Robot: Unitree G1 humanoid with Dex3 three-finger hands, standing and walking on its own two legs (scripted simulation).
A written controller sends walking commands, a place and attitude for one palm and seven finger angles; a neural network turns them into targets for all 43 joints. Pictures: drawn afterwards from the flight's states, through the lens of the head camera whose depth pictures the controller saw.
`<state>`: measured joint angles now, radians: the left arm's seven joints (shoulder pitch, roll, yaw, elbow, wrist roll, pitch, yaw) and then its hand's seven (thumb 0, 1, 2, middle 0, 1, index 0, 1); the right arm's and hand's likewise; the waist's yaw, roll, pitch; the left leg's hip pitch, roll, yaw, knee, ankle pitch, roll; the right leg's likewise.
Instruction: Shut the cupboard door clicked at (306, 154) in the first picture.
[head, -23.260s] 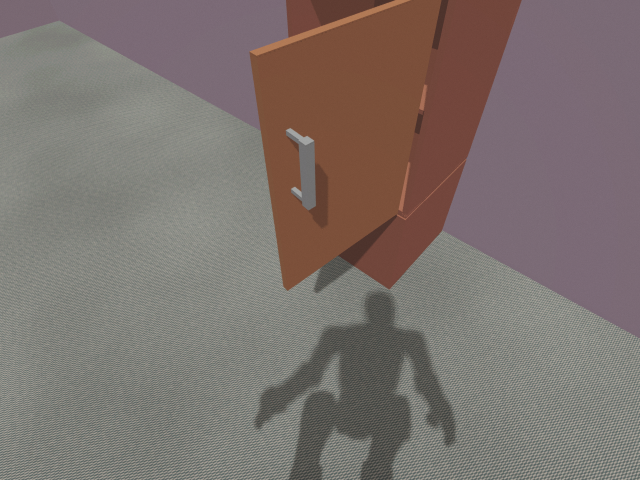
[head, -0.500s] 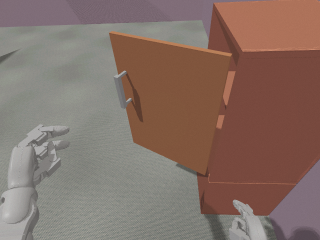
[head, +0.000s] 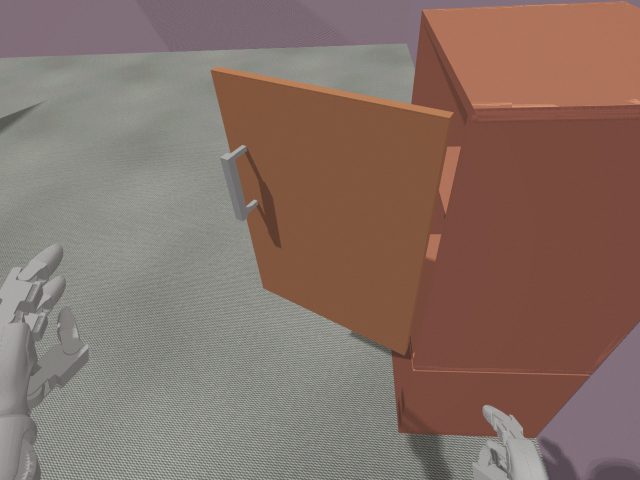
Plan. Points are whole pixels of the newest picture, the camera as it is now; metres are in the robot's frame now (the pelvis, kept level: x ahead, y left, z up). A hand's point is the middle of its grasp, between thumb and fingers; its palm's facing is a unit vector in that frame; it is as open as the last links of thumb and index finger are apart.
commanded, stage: draw the hand back to the body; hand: left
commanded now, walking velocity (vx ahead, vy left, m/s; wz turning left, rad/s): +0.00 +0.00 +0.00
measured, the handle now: (241, 183) +0.63 +0.25 +0.03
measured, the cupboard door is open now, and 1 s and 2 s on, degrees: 62 62 62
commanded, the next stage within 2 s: step back with the hand held close in 0.04 s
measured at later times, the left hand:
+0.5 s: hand (49, 349) +0.18 +0.29 +0.15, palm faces +0.36 -0.78 -0.51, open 7.4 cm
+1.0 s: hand out of the picture +0.06 +0.31 +0.16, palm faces +0.49 -0.75 -0.45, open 7.5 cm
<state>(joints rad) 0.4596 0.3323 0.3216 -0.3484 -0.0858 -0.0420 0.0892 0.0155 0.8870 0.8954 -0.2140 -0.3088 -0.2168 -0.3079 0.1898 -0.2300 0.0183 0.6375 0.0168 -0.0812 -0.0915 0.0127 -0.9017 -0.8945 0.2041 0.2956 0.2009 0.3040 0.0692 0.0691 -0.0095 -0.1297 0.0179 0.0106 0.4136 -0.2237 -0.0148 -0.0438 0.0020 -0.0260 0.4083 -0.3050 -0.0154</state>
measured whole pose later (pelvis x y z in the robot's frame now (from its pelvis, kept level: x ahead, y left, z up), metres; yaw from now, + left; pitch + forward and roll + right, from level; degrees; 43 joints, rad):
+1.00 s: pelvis -0.11 +0.03 -0.02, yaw +2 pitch +0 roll -2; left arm 0.55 0.40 0.43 -0.50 -0.05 -0.23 0.14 0.01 0.88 0.90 -0.21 -0.30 -0.21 -0.30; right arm 0.23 -0.21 0.00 0.59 0.01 -0.04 -0.09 0.01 -0.90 -0.89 0.21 0.30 0.20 0.30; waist 0.03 0.03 0.00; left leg -0.46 0.00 0.00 0.61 -0.25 0.03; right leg -0.32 0.01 -0.01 0.56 -0.24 0.02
